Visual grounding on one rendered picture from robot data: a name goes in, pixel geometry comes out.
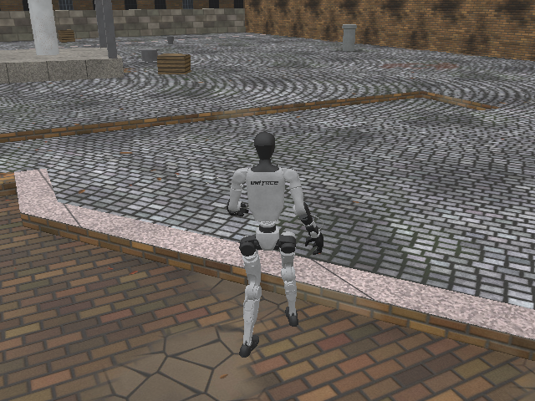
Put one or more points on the left robot hand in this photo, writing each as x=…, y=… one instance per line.
x=241, y=211

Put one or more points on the robot right forearm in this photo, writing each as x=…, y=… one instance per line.
x=309, y=223

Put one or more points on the robot left forearm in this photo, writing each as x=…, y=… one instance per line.
x=231, y=212

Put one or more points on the robot left upper arm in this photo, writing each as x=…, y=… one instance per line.
x=238, y=178

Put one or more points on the robot right upper arm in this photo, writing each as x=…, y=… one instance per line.
x=296, y=190

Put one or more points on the humanoid robot head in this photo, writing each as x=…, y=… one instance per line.
x=265, y=144

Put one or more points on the right robot hand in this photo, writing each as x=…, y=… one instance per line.
x=319, y=242

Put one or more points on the left robot foot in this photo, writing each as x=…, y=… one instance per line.
x=245, y=350

